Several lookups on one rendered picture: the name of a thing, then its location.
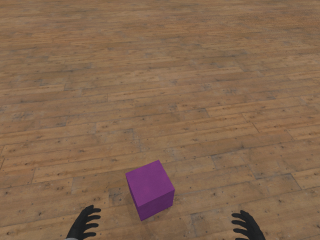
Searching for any left robot hand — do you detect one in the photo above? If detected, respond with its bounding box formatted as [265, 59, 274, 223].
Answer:
[66, 205, 101, 240]

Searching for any right robot hand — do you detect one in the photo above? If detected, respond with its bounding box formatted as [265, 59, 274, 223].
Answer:
[231, 210, 266, 240]

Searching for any carton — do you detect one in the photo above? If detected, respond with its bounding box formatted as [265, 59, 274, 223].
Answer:
[125, 160, 175, 221]

